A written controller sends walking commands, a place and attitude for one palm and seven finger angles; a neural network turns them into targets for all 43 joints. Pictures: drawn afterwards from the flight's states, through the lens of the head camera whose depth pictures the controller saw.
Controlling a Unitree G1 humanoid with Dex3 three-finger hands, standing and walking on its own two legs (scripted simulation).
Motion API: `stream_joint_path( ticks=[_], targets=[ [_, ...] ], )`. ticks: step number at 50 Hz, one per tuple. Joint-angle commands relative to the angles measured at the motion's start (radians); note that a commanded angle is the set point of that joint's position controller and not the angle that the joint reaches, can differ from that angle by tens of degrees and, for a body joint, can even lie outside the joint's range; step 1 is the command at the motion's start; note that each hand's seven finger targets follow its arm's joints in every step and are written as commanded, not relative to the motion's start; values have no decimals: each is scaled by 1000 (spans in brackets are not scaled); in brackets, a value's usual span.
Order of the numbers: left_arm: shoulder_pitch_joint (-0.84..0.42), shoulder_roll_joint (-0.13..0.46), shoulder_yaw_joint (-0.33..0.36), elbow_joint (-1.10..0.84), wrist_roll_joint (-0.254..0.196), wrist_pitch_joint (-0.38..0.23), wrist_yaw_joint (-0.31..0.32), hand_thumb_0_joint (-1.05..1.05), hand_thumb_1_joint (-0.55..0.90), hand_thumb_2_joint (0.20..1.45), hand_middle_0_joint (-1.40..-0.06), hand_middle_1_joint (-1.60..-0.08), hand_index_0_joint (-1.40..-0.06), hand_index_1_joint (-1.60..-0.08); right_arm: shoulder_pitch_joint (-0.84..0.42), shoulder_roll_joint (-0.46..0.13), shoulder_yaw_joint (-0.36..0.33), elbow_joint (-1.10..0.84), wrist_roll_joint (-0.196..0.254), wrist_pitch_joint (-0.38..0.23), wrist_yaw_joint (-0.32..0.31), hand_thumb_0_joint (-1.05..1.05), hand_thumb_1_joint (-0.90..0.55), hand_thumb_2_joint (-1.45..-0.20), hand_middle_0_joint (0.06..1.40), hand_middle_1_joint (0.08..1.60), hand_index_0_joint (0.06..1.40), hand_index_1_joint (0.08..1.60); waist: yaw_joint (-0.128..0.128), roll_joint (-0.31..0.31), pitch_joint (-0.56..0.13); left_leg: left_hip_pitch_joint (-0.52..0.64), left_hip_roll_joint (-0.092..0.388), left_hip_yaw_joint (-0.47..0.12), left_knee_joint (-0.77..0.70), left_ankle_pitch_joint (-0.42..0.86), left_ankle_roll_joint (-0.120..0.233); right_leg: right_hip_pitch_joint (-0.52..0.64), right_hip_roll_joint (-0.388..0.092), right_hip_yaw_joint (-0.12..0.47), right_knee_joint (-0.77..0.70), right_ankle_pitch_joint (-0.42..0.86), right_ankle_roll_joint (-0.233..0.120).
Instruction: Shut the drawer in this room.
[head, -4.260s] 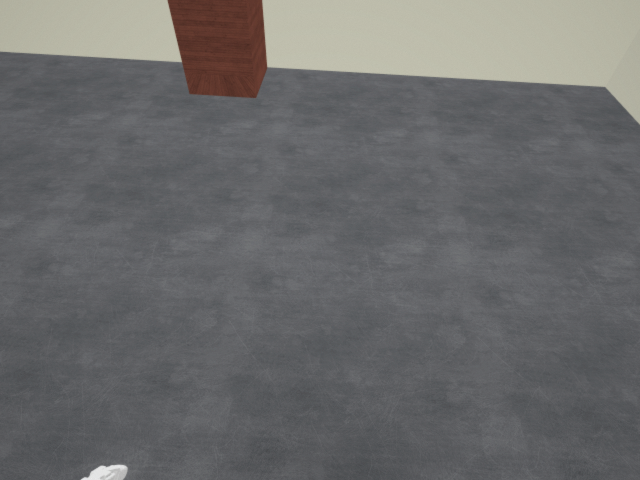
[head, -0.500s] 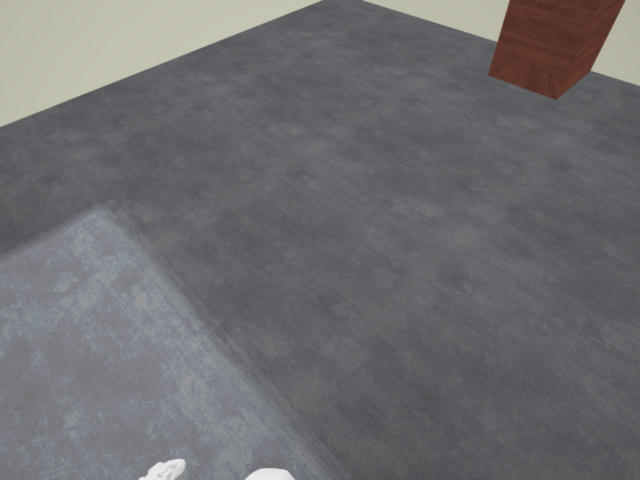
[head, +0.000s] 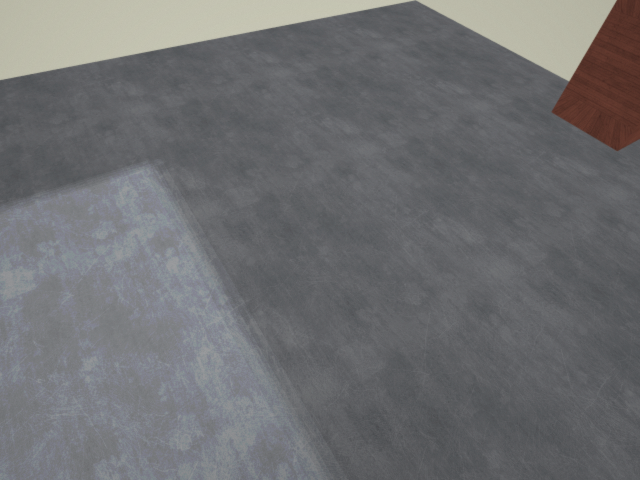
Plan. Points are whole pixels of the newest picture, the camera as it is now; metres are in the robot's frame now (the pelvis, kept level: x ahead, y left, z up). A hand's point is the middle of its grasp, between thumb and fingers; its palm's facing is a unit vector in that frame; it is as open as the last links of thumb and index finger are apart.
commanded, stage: turn or walk to find it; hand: left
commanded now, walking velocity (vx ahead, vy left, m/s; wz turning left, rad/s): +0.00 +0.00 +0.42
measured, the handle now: out of the picture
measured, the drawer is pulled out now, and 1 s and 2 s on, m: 0.22 0.22 0.22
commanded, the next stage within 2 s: none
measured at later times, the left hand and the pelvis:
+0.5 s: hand out of the picture -0.01 +0.22 -0.19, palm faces +0.21 -0.95 -0.21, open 7.3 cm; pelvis -0.02 +0.02 -0.01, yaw +10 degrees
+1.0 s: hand out of the picture -0.02 +0.17 -0.15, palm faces +0.37 -0.89 -0.27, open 7.4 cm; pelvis -0.03 -0.04 +0.00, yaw +22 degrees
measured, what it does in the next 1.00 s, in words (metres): steps on the spot, turning left: right foot, then left foot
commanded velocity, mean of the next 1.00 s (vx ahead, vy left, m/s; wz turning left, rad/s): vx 0.00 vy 0.00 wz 0.42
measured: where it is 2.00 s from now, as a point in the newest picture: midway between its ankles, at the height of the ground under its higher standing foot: outside the picture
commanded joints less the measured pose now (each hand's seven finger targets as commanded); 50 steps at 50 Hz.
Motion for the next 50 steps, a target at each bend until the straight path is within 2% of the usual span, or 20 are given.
stream_joint_path(
  ticks=[1,4,6,8,11,16,19,20,21,22,24,28,35,40,41,42,43,44,47,50],
  targets=[
    [14,19,-1,-45,-5,-35,3,0,900,900,-200,-300,-200,-300,55,-205,-47,-14,-4,-10,-6,0,-900,-900,200,300,200,300,-42,173,-58,90,233,-199,-126,506,125,26,8,-14,-187,48,8],
    [82,33,7,-31,-2,-48,9,0,900,900,-200,-300,-200,-300,28,-197,-53,-24,2,-6,0,0,-900,-900,200,300,200,300,-8,146,-63,26,189,-190,-58,407,74,139,3,-26,-394,233,7],
    [87,109,21,-37,8,-61,19,0,900,900,-200,-300,-200,-300,31,-142,-46,-47,11,-6,10,0,-900,-900,200,300,200,300,-13,-42,-70,-135,73,-99,75,177,-4,252,-162,135,-467,430,-52],
    [99,166,42,-54,10,-64,20,0,900,900,-200,-300,-200,-300,-32,-130,-50,-82,2,18,16,0,-900,-900,200,300,200,300,28,-264,-23,-221,-4,-48,338,-242,-40,172,-329,273,-564,460,-195],
    [24,127,37,-87,18,-60,21,0,900,900,-200,-300,-200,-300,-15,-122,-62,-72,3,28,27,0,-900,-900,200,300,200,300,-12,-113,7,-272,17,-76,560,-234,-46,138,-282,137,-530,533,-205],
    [19,161,58,-101,20,-56,21,0,900,900,-200,-300,-200,-300,-6,-103,-54,-87,5,22,34,0,-900,-900,200,300,200,300,-1,-138,-41,-190,18,2,296,-187,-65,192,-267,30,-438,607,-173],
    [0,160,62,-107,7,-44,15,0,900,900,-200,-300,-200,-300,68,-127,-56,-75,-1,13,34,0,-900,-900,200,300,200,300,-38,-87,-70,-10,20,25,29,31,-55,107,-232,-44,-321,477,-90],
    [7,128,59,-124,-1,-36,11,0,900,900,-200,-300,-200,-300,102,-188,-69,-79,-5,3,35,0,-900,-900,200,300,200,300,-54,74,-99,87,112,-114,-67,150,-19,3,-171,-88,-188,327,-37],
    [-3,64,48,-162,-7,-31,5,0,900,900,-200,-300,-200,-300,143,-284,-89,-85,-13,-2,30,0,-900,-900,200,300,200,300,-70,350,-93,134,335,-417,-147,358,94,-181,-47,-122,10,-60,29],
    [-74,71,36,-184,4,-21,11,0,900,900,-200,-300,-200,-300,176,-309,-96,-72,-11,1,21,0,-900,-900,200,300,200,300,-102,331,-93,63,391,-485,-195,289,154,-173,-34,-27,171,-176,18],
    [-110,72,45,-172,3,-20,4,0,900,900,-200,-300,-200,-300,117,-264,-83,-78,-12,-2,5,0,-900,-900,200,300,200,300,-75,247,-52,16,320,-411,-192,214,155,-220,-43,42,278,-60,11],
    [-73,62,41,-144,-1,-26,-7,0,900,900,-200,-300,-200,-300,78,-227,-66,-90,-9,-13,1,0,-900,-900,200,300,200,300,-46,176,-84,45,232,-276,-155,397,135,-152,-23,33,198,29,22],
    [-117,46,35,-183,-5,-23,-1,0,900,900,-200,-300,-200,-300,105,-249,-82,-93,-15,2,8,0,-900,-900,200,300,200,300,-68,186,-86,46,230,-346,-152,328,152,-87,17,26,0,4,21],
    [-9,59,38,-171,-11,-39,7,0,900,900,-200,-300,-200,-300,59,-245,-90,-118,-10,12,19,0,-900,-900,200,300,200,300,-16,168,-110,-87,166,-347,-66,283,93,166,47,-1,-362,186,6],
    [15,92,44,-167,-6,-48,12,0,900,900,-200,-300,-200,-300,58,-217,-87,-125,-3,12,23,0,-900,-900,200,300,200,300,-4,98,-108,-181,114,-312,-2,180,45,271,-6,44,-479,243,-7],
    [27,174,60,-173,9,-58,21,0,900,900,-200,-300,-200,-300,72,-154,-79,-142,6,13,30,0,-900,-900,200,300,200,300,0,-123,-106,-358,-3,-183,183,-32,-24,370,-224,267,-574,223,-79],
    [17,228,64,-193,12,-54,19,0,900,900,-200,-300,-200,-300,44,-146,-78,-171,-2,16,30,0,-900,-900,200,300,200,300,12,-230,-74,-388,-63,-110,399,-282,-54,256,-398,380,-609,282,-180],
    [-14,199,67,-204,3,-60,22,0,900,900,-200,-300,-200,-300,32,-184,-89,-159,-14,33,28,0,-900,-900,200,300,200,300,5,-254,-54,-378,-19,-161,549,-283,-49,156,-380,372,-626,258,-201],
    [-131,116,39,-220,3,-62,18,0,900,900,-200,-300,-200,-300,85,-164,-90,-104,-11,45,43,0,-900,-900,200,300,200,300,-72,-74,16,-365,11,-131,728,-115,-67,89,-238,148,-575,325,-156],
    [-77,113,38,-205,6,-69,18,0,900,900,-200,-300,-200,-300,78,-156,-83,-99,-11,47,44,0,-900,-900,200,300,200,300,-47,-109,-6,-353,19,-95,688,-93,-92,153,-223,75,-553,410,-155]
  ],
)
